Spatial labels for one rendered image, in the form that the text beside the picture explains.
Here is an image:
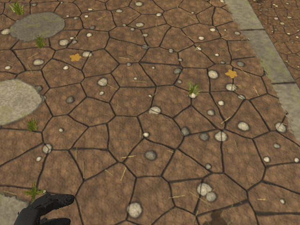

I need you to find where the robot left hand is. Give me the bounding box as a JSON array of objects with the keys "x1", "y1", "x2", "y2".
[{"x1": 13, "y1": 193, "x2": 75, "y2": 225}]

